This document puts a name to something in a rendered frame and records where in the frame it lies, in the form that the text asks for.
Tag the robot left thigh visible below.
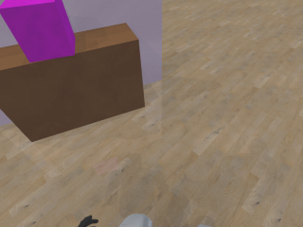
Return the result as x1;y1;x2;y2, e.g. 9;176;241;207
118;214;152;227

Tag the carton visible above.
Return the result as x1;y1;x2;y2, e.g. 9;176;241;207
0;0;76;62

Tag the pedestal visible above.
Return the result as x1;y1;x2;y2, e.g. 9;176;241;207
0;23;145;142

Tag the left robot hand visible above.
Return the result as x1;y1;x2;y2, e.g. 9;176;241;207
78;215;98;227

